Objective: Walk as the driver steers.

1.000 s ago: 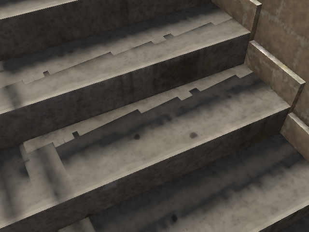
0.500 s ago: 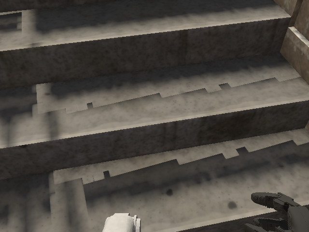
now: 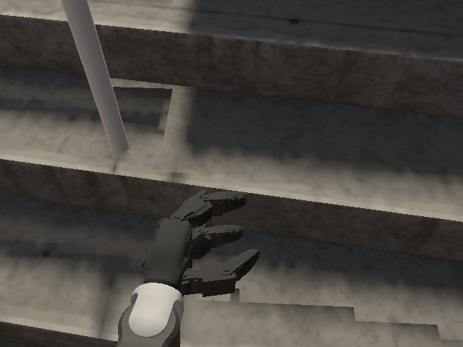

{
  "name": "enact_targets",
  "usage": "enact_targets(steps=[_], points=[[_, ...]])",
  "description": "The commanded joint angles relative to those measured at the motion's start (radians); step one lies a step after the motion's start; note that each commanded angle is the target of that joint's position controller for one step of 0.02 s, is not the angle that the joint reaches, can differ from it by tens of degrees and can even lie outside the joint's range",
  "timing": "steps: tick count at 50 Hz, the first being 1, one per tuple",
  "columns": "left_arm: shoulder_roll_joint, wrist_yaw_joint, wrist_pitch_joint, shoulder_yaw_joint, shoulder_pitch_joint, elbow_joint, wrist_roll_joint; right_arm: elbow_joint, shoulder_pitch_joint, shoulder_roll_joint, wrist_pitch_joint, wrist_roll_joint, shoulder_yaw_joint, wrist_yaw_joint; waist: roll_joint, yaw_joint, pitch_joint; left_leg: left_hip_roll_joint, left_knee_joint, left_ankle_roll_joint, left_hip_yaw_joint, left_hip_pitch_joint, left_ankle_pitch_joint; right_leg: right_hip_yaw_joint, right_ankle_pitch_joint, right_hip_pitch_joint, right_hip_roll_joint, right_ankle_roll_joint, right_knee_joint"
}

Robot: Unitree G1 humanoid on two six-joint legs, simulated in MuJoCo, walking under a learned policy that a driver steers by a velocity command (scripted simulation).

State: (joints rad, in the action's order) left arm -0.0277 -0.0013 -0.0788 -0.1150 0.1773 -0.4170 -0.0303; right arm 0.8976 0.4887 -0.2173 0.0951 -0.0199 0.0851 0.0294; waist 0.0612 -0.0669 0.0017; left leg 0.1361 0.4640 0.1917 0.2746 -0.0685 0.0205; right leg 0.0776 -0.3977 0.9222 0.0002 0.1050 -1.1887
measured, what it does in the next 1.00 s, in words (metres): climbs, turning right: left foot 0.16 m higher, then right foot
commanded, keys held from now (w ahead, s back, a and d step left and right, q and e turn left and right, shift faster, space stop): w+e+shift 0.04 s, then e+shift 0.82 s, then shift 0.14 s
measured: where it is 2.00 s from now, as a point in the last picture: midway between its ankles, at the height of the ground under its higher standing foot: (249, 308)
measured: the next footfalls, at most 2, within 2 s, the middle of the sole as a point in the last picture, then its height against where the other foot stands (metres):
left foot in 0.30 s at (189, 301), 0.16 m higher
right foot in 0.76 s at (314, 310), level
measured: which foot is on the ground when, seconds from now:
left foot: down 0.00-0.00, up 0.02-0.28, down 0.30-0.76, up 0.78-1.00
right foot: down 0.00-0.34, up 0.36-0.74, down 0.76-1.00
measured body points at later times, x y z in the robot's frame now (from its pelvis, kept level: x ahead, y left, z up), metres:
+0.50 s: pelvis +0.32 -0.01 +0.24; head +0.34 -0.01 +0.69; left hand +0.49 +0.22 +0.12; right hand +0.42 -0.28 +0.13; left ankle +0.42 +0.10 -0.45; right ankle +0.23 -0.14 -0.30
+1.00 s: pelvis +0.42 -0.06 +0.28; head +0.43 -0.07 +0.73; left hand +0.69 +0.08 +0.19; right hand +0.47 -0.39 +0.22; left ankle +0.46 +0.08 -0.27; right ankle +0.41 -0.17 -0.45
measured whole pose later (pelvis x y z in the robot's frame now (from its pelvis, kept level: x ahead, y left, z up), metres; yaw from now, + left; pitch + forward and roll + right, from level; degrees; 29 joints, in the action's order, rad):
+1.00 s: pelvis +0.42 -0.06 +0.28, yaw -37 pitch +5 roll +1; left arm 0.25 -0.01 -0.08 0.06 -0.25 -0.69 -0.03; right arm 0.58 0.10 -0.26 0.07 0.03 0.01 0.02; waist -0.01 0.06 -0.09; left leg 0.05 1.64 -0.15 0.04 -0.74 -0.49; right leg -0.13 -0.18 0.43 -0.07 0.06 -0.53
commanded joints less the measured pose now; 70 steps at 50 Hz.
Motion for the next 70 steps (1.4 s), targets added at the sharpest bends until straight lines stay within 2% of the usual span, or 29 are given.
enact_targets(steps=[1, 2, 3, 7, 9, 10, 12, 14, 16, 17, 18, 19, 21, 23, 24, 27, 32, 37, 38, 39, 40, 41, 44, 52, 58, 61, 62, 65, 70], points=[[0.411, -0.016, 0.005, 0.206, -0.592, -0.231, 0.000, -0.225, -0.332, -0.043, 0.097, 0.031, 0.027, -0.057, -0.422, 0.320, -0.369, 0.094, 1.062, -0.106, -0.053, -0.572, -0.037, -0.430, 0.355, -1.086, 0.151, 0.174, 0.461], [0.375, -0.012, 0.011, 0.213, -0.513, -0.236, -0.010, -0.270, -0.229, 0.002, 0.104, 0.065, 0.004, -0.061, -0.391, 0.205, -0.406, 0.107, 1.456, -0.088, -0.029, -0.789, -0.226, -0.924, 0.239, -1.029, 0.305, 0.300, 0.709], [0.251, -0.006, -0.005, 0.191, -0.444, -0.258, 0.012, -0.298, -0.268, 0.053, 0.093, 0.080, -0.022, -0.052, -0.200, 0.141, -0.275, 0.063, 1.611, -0.072, -0.052, -0.885, -0.174, -0.951, 0.042, -0.932, 0.279, 0.299, 0.755], [0.117, 0.003, -0.063, 0.147, -0.536, -0.486, 0.034, -0.419, -0.406, 0.151, -0.010, 0.095, -0.101, -0.010, -0.012, 0.003, 0.056, -0.071, 1.772, -0.051, -0.074, -1.163, -0.436, -0.472, 0.369, -0.638, 0.197, 0.142, 0.814], [0.222, 0.052, -0.046, 0.145, -0.278, -0.432, 0.018, -0.516, -0.466, -0.037, -0.027, 0.065, -0.121, -0.060, 0.186, -0.094, 0.034, -0.109, 1.249, -0.071, -0.197, -1.183, -0.669, -0.244, 0.495, -0.431, 0.070, 0.145, 0.779], [0.318, 0.035, -0.049, 0.173, -0.281, -0.422, 0.004, -0.550, -0.482, -0.011, -0.020, 0.084, -0.125, -0.055, -0.047, -0.086, -0.102, -0.106, 1.294, -0.127, -0.226, -0.966, -0.757, -0.265, 0.568, -0.310, 0.033, 0.165, 0.786], [0.407, 0.037, -0.020, 0.184, -0.560, -0.512, -0.070, -0.658, -0.666, 0.010, -0.051, 0.097, -0.169, -0.059, -0.042, 0.021, -0.220, -0.117, 1.095, -0.138, -0.232, -1.046, -0.594, -0.411, 0.604, -0.488, 0.061, 0.175, 0.859], [0.457, 0.084, -0.010, 0.204, -0.509, -0.471, -0.025, -0.678, -0.796, 0.049, -0.099, 0.064, -0.204, -0.061, -0.079, -0.004, -0.143, -0.098, 0.741, -0.144, -0.320, -0.764, -0.708, -0.413, 0.821, -0.365, 0.124, 0.184, 1.097], [0.526, 0.131, -0.081, 0.226, -0.398, -0.388, 0.007, -0.456, -0.401, -0.092, -0.084, -0.020, -0.125, -0.059, -0.160, -0.154, -0.277, -0.015, 0.685, -0.144, -0.393, -0.163, -0.163, -0.305, 1.727, -0.233, 0.097, 0.122, 0.875], [0.531, 0.145, -0.107, 0.240, -0.240, -0.298, 0.007, -0.319, -0.053, -0.186, -0.096, 0.001, -0.080, -0.031, 0.022, -0.293, -0.422, -0.084, 0.435, -0.068, -0.166, 0.180, 0.034, -0.287, 1.628, -0.052, 0.027, 0.041, 0.574], [0.323, 0.156, -0.104, 0.175, -0.506, -0.329, -0.075, -0.219, 0.113, -0.259, -0.094, 0.032, -0.071, -0.029, 0.418, -0.180, -0.796, -0.486, 0.174, 0.274, 0.492, 0.417, 0.321, -0.288, 0.479, -0.030, -0.091, -0.022, 0.022], [0.383, 0.149, -0.064, 0.193, -0.635, -0.423, -0.020, -0.286, 0.012, -0.247, -0.086, 0.094, -0.063, -0.041, 0.259, -0.161, -0.540, -0.535, 0.026, 0.362, 0.768, 0.103, 0.108, -0.393, 0.207, 0.033, -0.132, -0.061, -0.522], [0.313, 0.091, -0.028, 0.184, -0.631, -0.421, 0.009, -0.196, -0.346, -0.152, -0.044, 0.012, -0.074, -0.048, 0.114, 0.050, -0.242, -0.476, 0.032, 0.184, 0.341, -0.241, -0.152, -0.318, 0.311, 0.165, -0.063, -0.044, -0.746], [0.250, 0.064, -0.015, 0.162, -0.583, -0.415, -0.033, -0.155, -0.455, 0.154, -0.013, 0.011, -0.153, -0.043, -0.120, 0.116, -0.276, -0.416, 0.055, 0.059, 0.015, -0.334, -0.120, -0.268, 0.241, 0.039, 0.051, -0.021, -0.598], [0.217, 0.067, -0.010, 0.151, -0.517, -0.391, -0.038, -0.135, -0.469, 0.164, 0.010, 0.021, -0.147, -0.010, -0.115, 0.143, -0.235, -0.351, 0.029, -0.011, -0.105, -0.347, -0.188, -0.243, 0.158, 0.010, 0.090, -0.029, -0.446], [0.262, 0.094, -0.011, 0.144, -0.310, -0.307, -0.015, -0.141, -0.434, -0.022, 0.025, 0.045, -0.076, 0.062, 0.010, 0.085, -0.240, -0.369, -0.107, 0.022, -0.223, -0.298, -0.009, -0.132, 0.108, -0.026, 0.087, -0.127, -0.371], [0.321, 0.156, 0.012, 0.133, -0.370, -0.288, 0.007, -0.226, -0.572, -0.239, 0.050, 0.096, 0.001, 0.034, 0.000, 0.157, -0.148, -0.385, -0.219, -0.045, -0.468, -0.404, 0.121, -0.045, 0.170, -0.483, 0.095, -0.082, -0.016], [0.367, 0.108, -0.039, 0.174, -0.479, -0.323, 0.009, -0.230, -0.490, -0.229, 0.041, 0.059, 0.007, 0.020, -0.045, 0.126, -0.071, -0.420, 0.078, -0.107, -0.506, -0.092, 0.089, -0.027, 0.316, -0.620, 0.020, -0.065, 0.659], [0.468, 0.076, -0.072, 0.214, -0.484, -0.331, -0.008, -0.201, -0.349, -0.152, 0.033, 0.053, -0.009, 0.012, -0.207, 0.082, -0.105, -0.329, 0.292, -0.184, -0.536, -0.150, -0.105, -0.082, 0.687, -0.743, 0.000, 0.017, 0.718], [0.628, 0.039, -0.086, 0.257, -0.521, -0.287, -0.010, -0.230, -0.206, -0.036, 0.024, 0.050, -0.045, 0.019, -0.458, 0.000, -0.234, -0.141, 0.576, -0.320, -0.552, -0.382, -0.691, -0.500, 1.322, -0.971, 0.233, 0.300, 0.696], [0.677, 0.035, -0.097, 0.273, -0.544, -0.262, -0.008, -0.281, -0.179, -0.030, 0.019, 0.028, -0.063, 0.019, -0.388, 0.011, -0.350, -0.056, 0.764, -0.359, -0.342, -0.533, -0.846, -0.716, 1.373, -1.142, 0.356, 0.419, 0.719], [0.626, 0.041, -0.097, 0.277, -0.551, -0.283, -0.024, -0.334, -0.331, -0.062, 0.012, -0.018, -0.057, 0.007, -0.360, 0.093, -0.233, -0.058, 1.048, -0.376, -0.253, -0.716, -0.792, -0.698, 1.158, -1.092, 0.330, 0.360, 0.716], [0.433, 0.026, -0.037, 0.222, -0.271, -0.182, 0.034, -0.364, -0.462, -0.163, 0.006, 0.050, -0.029, -0.003, -0.131, 0.062, -0.140, -0.149, 1.191, -0.309, -0.172, -0.700, -0.550, -0.526, 0.672, -0.612, 0.228, 0.223, 0.768], [0.372, -0.042, -0.025, 0.177, -0.283, -0.109, 0.000, -0.380, -0.346, -0.140, -0.050, 0.045, -0.052, -0.020, -0.127, 0.074, -0.232, -0.124, 1.112, -0.371, -0.216, -0.565, -0.416, -0.426, 0.752, -0.522, 0.177, 0.162, 0.759], [0.370, 0.008, 0.030, 0.175, -0.310, -0.153, 0.043, -0.284, -0.249, -0.017, -0.072, 0.036, -0.083, -0.117, -0.135, 0.077, -0.171, -0.113, -0.034, -0.312, -0.356, -0.260, -0.218, -0.541, 0.202, -0.553, 0.117, 0.128, 0.721], [0.233, 0.063, 0.024, 0.155, -0.460, -0.174, 0.011, -0.327, -0.420, -0.166, -0.016, 0.063, -0.043, -0.110, 0.116, 0.194, -0.203, -0.461, -0.005, 0.099, 0.073, -0.053, 0.208, -0.250, 0.010, -0.259, -0.081, -0.185, 0.508], [0.330, 0.056, 0.028, 0.183, -0.309, -0.166, 0.019, -0.313, -0.418, -0.139, -0.020, 0.064, -0.040, -0.100, -0.030, 0.106, -0.192, -0.455, -0.040, 0.097, 0.075, -0.144, -0.046, -0.210, 0.038, -0.315, -0.018, -0.221, 0.440], [0.275, 0.049, 0.027, 0.170, -0.291, -0.201, 0.061, -0.313, -0.508, 0.027, 0.003, -0.027, -0.101, -0.166, -0.027, 0.155, -0.072, -0.335, -0.057, -0.125, -0.057, -0.311, -0.190, -0.201, 0.202, -0.520, 0.062, -0.264, 0.587], [0.238, 0.056, 0.011, 0.153, -0.218, -0.187, 0.042, -0.202, -0.283, -0.024, 0.000, 0.043, -0.065, -0.145, -0.034, 0.060, -0.067, -0.278, -0.029, -0.186, -0.191, -0.095, -0.074, -0.194, 0.312, -0.456, 0.047, -0.144, 0.659]])
Over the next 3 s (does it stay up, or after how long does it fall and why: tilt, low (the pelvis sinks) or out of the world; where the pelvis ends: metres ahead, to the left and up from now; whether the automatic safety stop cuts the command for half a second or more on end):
stays up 0.47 -0.06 0.29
